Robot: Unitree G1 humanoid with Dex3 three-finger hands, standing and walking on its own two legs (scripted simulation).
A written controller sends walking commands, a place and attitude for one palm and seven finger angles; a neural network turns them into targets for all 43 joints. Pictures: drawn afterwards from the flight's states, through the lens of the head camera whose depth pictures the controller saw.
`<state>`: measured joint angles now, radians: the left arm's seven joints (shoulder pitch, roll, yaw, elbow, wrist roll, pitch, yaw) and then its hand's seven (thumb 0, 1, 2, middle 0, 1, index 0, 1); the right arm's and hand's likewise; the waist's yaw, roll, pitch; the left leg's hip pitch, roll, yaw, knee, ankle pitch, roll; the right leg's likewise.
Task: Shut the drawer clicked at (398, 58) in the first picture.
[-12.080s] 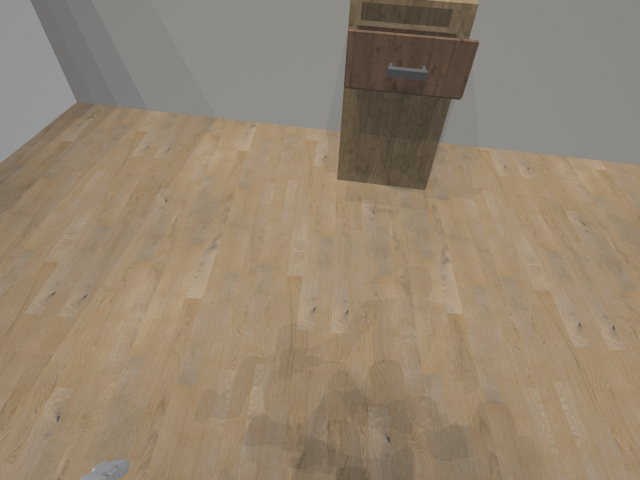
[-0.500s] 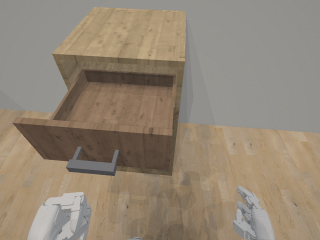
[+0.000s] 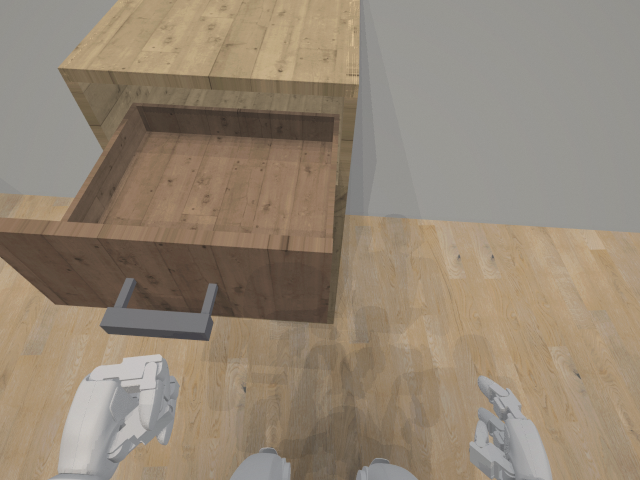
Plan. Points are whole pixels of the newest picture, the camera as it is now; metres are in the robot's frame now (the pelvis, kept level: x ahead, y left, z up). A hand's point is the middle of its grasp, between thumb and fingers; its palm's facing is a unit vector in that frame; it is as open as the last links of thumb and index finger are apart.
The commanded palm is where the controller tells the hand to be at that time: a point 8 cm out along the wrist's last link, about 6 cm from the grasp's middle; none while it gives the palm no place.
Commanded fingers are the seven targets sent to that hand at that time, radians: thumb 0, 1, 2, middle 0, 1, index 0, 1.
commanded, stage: bring the fist close to the handle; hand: left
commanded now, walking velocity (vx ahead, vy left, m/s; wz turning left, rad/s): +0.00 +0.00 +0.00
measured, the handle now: (164, 306) +0.32 +0.21 +0.03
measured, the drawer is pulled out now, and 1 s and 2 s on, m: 0.29 0.29 0.18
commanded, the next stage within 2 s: push the drawer shut in 0.66 s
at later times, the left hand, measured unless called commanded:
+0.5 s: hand (185, 394) +0.21 +0.16 +0.04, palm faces -0.02 -1.00 -0.03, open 3.3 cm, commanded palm +0.18 +0.22 +0.03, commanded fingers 0.00 0.90 0.90 -1.40 -1.60 -1.40 -1.60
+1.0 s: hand (187, 378) +0.23 +0.16 +0.03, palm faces -0.02 -1.00 -0.05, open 3.3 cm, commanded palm +0.21 +0.22 +0.03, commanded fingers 0.00 0.90 0.90 -1.40 -1.60 -1.40 -1.60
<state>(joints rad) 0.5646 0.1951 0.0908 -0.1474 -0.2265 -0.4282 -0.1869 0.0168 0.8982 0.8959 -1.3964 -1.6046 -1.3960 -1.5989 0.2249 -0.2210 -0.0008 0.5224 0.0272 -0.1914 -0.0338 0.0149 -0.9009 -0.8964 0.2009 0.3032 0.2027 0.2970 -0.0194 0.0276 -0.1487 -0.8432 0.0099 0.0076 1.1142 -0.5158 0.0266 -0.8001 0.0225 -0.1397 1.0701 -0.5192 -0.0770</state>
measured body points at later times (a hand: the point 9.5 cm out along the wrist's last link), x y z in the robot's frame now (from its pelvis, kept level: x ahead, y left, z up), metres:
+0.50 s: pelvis +0.00 +0.01 -0.02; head +0.07 +0.02 +0.43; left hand +0.21 +0.21 +0.04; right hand +0.18 -0.22 -0.09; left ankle +0.02 +0.10 -0.66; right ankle +0.01 -0.08 -0.66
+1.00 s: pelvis -0.01 +0.01 -0.02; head +0.07 +0.02 +0.42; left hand +0.23 +0.22 +0.03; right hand +0.17 -0.23 -0.10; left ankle +0.02 +0.10 -0.66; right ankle +0.01 -0.08 -0.66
